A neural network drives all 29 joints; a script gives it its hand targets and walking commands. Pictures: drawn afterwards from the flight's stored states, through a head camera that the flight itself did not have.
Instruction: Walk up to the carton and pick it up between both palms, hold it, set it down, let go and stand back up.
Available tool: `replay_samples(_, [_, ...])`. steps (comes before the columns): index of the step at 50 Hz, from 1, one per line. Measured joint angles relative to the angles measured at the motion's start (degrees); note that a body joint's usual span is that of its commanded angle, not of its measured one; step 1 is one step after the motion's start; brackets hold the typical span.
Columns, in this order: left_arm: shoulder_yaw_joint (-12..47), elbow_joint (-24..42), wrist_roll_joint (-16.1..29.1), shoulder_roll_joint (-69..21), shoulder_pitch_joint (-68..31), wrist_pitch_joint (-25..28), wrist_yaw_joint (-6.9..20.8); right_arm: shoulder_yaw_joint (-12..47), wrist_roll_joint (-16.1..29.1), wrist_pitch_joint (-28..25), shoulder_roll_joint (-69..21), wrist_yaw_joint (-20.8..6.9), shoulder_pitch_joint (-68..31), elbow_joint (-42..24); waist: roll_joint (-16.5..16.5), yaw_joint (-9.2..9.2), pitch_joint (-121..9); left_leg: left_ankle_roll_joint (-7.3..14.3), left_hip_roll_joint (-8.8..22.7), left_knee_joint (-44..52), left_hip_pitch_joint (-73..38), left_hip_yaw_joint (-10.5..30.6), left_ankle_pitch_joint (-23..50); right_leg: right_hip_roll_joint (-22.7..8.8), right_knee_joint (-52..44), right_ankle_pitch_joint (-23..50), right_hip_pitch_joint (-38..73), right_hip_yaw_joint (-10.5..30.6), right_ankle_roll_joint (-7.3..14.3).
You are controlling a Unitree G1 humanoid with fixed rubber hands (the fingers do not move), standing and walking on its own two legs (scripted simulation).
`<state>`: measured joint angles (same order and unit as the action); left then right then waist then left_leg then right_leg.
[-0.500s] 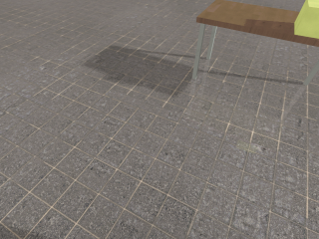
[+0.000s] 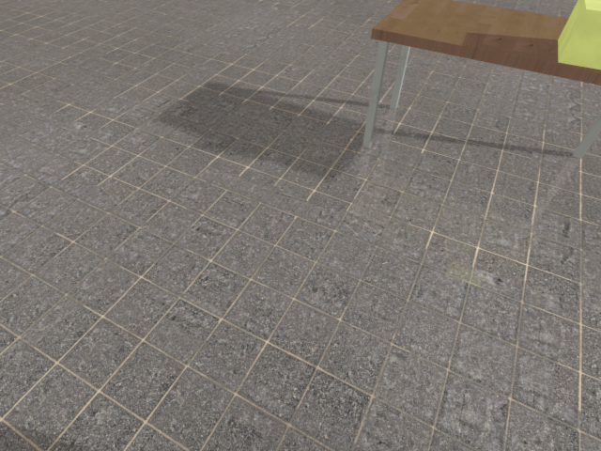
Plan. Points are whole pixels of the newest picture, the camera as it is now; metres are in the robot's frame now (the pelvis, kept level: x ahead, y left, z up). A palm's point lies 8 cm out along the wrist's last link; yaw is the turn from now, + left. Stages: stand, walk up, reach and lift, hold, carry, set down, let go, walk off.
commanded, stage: stand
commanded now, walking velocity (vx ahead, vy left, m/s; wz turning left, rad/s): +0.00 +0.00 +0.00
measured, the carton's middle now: out of the picture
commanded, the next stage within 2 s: walk up in 0.98 s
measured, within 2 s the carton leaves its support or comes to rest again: neither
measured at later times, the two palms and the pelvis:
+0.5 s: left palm out of the picture -0.03 +0.21 -0.14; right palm out of the picture -0.05 -0.20 -0.15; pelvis -0.01 +0.00 +0.00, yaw +0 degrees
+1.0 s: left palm out of the picture -0.06 +0.20 -0.14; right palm out of the picture -0.07 -0.19 -0.15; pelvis -0.02 +0.00 +0.00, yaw +0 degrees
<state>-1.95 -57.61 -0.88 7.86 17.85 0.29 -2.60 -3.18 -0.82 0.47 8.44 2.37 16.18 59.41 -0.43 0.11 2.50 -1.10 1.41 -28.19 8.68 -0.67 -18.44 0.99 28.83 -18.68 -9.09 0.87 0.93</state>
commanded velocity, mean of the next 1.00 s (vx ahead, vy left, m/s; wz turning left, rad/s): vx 0.00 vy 0.00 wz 0.00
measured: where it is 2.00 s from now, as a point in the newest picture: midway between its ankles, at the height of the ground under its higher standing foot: outside the picture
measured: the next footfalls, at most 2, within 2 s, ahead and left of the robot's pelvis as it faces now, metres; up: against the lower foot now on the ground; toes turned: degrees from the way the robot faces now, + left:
right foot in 1.58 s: +0.02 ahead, -0.27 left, +0.00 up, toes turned -24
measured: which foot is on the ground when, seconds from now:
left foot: down 0.00-1.00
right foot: down 0.00-1.00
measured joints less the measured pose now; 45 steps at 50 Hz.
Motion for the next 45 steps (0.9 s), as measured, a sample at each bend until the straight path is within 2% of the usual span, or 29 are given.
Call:
replay_samples(20, [1.2, -6.2, 0.2, -1.6, -0.9, 0.0, -0.5, 1.0, 0.0, -0.2, -2.7, 0.3, 1.5, 5.9, 0.3, -0.4, 0.5, -0.1, 0.2, 1.7, -1.0, 0.1, 1.7, 0.1, -2.1, 2.0, 1.2, -0.1, 0.0])
replay_samples(27, [1.2, -7.7, 0.2, -1.5, -0.7, 0.1, -0.3, 1.1, 0.2, -0.3, -2.9, 0.2, 1.9, 6.9, 0.2, 0.03, 0.1, 0.0, 0.0, 2.3, -0.7, 0.0, 2.6, -0.1, -2.3, 2.5, 0.7, 0.0, -0.1])
replay_samples(45, [1.9, -8.5, 0.2, -1.8, 0.2, 0.5, 0.2, 2.1, 0.0, -0.3, -3.3, -0.1, 2.8, 8.1, -0.3, -0.13, 0.2, 0.2, 0.0, 2.4, 1.3, 0.0, 3.5, 0.0, -3.2, 3.9, -0.9, -0.1, -0.3])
